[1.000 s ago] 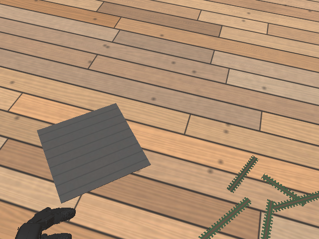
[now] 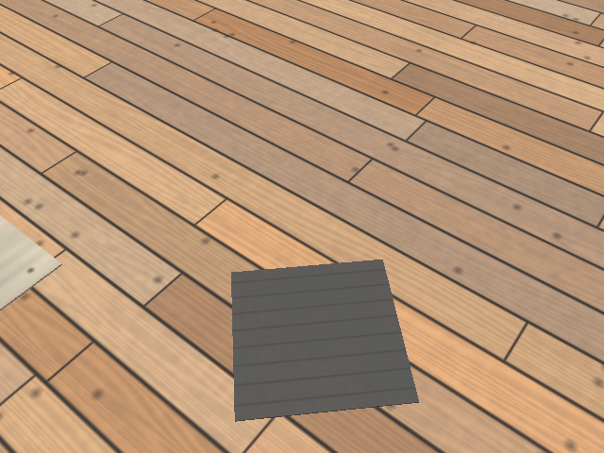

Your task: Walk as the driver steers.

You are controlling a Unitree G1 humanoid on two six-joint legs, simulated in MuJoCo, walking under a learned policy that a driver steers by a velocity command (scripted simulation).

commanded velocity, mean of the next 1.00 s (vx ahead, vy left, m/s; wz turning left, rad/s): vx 0.37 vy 0.00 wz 0.01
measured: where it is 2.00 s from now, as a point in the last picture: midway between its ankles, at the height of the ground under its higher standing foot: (329, 279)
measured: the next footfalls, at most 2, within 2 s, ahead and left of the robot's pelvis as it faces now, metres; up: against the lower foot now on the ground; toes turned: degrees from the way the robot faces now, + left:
right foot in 0.70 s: +0.42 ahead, -0.13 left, +0.00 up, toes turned -3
left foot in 1.26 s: +0.73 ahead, +0.10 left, +0.00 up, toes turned +2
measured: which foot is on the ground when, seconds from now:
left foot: down 0.00-0.72, up 0.74-1.00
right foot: down 0.00-0.26, up 0.28-0.68, down 0.70-1.00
